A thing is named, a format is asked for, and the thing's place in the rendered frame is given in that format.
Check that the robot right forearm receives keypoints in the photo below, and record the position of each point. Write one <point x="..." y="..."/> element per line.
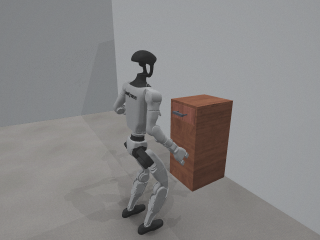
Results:
<point x="160" y="137"/>

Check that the cabinet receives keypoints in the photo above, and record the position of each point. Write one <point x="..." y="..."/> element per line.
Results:
<point x="206" y="141"/>

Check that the robot right upper arm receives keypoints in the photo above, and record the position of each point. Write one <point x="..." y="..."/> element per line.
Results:
<point x="153" y="99"/>

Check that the handle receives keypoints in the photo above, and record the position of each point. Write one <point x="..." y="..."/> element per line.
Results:
<point x="179" y="114"/>

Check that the robot left upper arm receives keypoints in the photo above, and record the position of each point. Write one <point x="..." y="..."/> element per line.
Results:
<point x="121" y="99"/>

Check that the right robot hand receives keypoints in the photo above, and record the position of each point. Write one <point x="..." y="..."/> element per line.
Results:
<point x="180" y="155"/>

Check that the robot right foot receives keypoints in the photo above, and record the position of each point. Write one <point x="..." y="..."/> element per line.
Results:
<point x="156" y="224"/>

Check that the humanoid robot torso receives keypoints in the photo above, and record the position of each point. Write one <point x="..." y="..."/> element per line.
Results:
<point x="136" y="118"/>

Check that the drawer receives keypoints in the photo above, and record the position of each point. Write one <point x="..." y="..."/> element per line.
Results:
<point x="191" y="112"/>

